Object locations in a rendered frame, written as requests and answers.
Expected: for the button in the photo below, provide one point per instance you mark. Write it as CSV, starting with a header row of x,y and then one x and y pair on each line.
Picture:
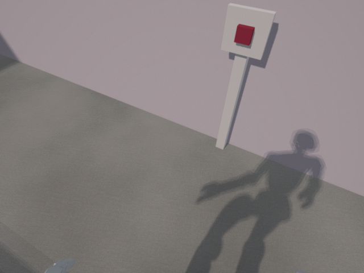
x,y
244,34

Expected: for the robot left hand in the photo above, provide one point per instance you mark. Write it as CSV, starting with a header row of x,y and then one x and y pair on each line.
x,y
61,266

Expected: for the panel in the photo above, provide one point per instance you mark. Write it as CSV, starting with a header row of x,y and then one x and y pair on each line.
x,y
262,20

